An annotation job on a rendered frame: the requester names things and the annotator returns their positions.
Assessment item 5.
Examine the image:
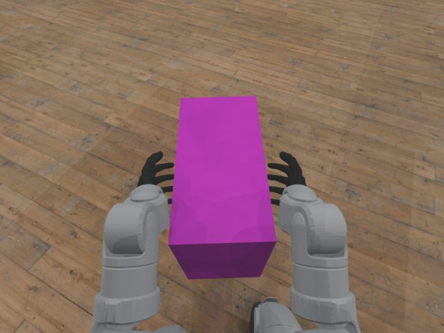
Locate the robot right shin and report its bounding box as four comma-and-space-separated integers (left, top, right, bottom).
261, 297, 278, 304

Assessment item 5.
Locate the robot left hand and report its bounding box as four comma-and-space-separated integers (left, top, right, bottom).
137, 151, 174, 204

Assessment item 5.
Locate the robot left forearm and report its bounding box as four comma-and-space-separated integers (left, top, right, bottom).
90, 184, 170, 333

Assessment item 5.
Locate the right robot thigh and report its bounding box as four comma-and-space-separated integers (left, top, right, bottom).
254, 302, 302, 333

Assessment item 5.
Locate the robot right forearm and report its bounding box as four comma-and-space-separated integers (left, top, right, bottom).
277, 185, 361, 333

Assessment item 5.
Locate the robot right hand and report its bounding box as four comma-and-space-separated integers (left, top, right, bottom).
267, 152, 306, 206

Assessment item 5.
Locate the carton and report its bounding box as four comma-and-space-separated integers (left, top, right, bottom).
168, 96, 276, 280

